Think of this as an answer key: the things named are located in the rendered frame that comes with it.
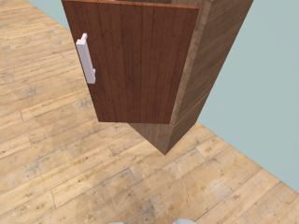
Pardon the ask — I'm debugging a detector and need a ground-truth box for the handle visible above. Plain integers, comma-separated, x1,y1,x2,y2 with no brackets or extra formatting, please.
76,33,96,84

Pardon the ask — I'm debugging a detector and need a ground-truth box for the cupboard door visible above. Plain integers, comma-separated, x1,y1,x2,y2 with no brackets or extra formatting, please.
61,0,200,124

